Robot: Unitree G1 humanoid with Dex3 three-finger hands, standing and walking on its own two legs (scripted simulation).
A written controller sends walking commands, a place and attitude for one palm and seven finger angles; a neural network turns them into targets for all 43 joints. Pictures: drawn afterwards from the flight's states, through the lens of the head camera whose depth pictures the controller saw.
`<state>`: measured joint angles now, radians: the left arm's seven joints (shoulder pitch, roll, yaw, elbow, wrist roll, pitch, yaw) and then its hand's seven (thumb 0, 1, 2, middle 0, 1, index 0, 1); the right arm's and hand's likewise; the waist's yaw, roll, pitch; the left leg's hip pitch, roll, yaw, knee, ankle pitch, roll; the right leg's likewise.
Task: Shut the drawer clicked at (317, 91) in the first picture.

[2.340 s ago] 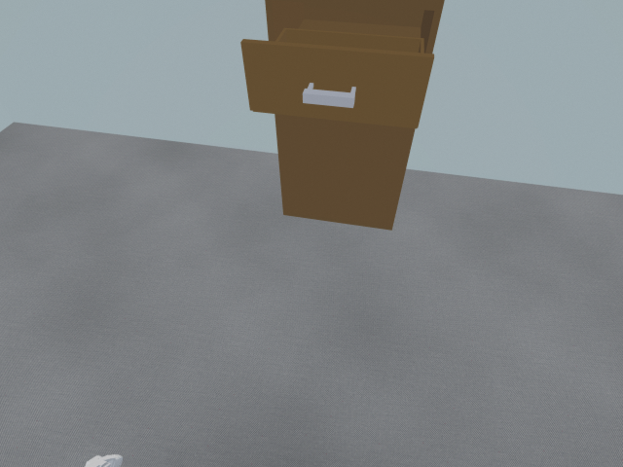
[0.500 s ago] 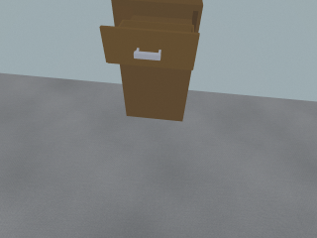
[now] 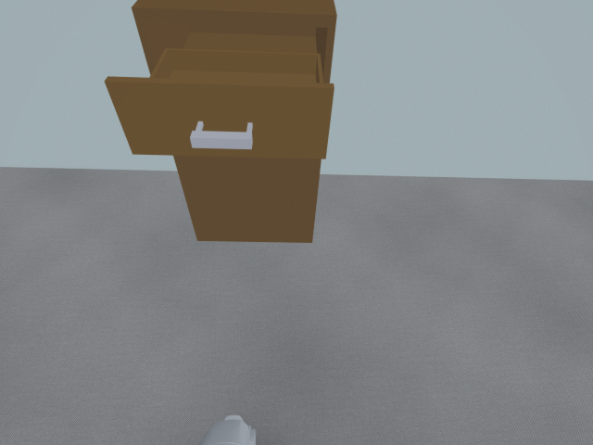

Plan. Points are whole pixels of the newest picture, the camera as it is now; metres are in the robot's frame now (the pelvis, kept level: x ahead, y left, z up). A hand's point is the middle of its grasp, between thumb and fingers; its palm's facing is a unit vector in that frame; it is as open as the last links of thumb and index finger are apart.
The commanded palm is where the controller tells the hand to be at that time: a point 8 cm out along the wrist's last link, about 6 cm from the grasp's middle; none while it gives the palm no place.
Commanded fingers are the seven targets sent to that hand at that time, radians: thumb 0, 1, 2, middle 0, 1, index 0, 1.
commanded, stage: take the last steps up to it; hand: left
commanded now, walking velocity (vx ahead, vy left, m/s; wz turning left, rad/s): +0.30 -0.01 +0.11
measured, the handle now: (223, 133) +0.68 +0.22 +0.03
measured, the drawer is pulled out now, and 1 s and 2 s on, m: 0.30 0.30 0.30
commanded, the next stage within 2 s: come to a stop and stand still in 0.94 s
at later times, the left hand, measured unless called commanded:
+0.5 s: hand (186, 398) +0.21 +0.20 -0.17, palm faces +0.07 -0.98 -0.21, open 7.3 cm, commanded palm none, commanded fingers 0.00 0.90 0.90 -0.20 -0.30 -0.20 -0.30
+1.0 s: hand (177, 354) +0.29 +0.24 -0.18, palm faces +0.09 -0.99 -0.12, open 7.4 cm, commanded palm none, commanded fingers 0.00 0.90 0.90 -0.20 -0.30 -0.20 -0.30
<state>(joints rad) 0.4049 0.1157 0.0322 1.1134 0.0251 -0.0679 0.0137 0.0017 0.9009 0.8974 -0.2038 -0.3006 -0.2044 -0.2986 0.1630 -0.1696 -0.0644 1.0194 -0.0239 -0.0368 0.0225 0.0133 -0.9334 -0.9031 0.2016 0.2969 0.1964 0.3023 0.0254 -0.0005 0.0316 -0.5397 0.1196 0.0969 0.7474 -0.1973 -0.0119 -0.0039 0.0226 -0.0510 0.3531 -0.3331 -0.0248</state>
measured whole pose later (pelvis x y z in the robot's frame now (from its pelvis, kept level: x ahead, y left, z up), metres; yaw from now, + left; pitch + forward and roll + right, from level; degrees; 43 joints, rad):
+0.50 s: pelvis +0.16 +0.02 -0.01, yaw +1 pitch -2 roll +1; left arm 0.26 0.15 0.05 1.01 0.03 -0.05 0.01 0.00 0.92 0.90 -0.20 -0.30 -0.20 -0.30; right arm 0.36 -0.16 -0.06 1.11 -0.03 0.00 0.01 0.01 -0.92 -0.90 0.20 0.30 0.20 0.30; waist -0.01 0.02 0.00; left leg -0.30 0.02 0.09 0.74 -0.43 0.04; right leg -0.28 -0.05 -0.11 0.56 -0.24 -0.02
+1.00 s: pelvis +0.32 +0.08 +0.00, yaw +1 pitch -1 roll -1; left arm 0.33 0.17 0.06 1.13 0.02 -0.01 0.01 0.01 0.91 0.90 -0.20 -0.30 -0.20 -0.30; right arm 0.22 -0.14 -0.04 1.04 -0.03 -0.08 -0.03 -0.01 -0.96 -0.90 0.21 0.30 0.20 0.30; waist 0.02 -0.06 0.05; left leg -0.21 0.04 0.18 0.45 -0.22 0.06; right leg -0.45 -0.08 -0.07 1.09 -0.34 0.01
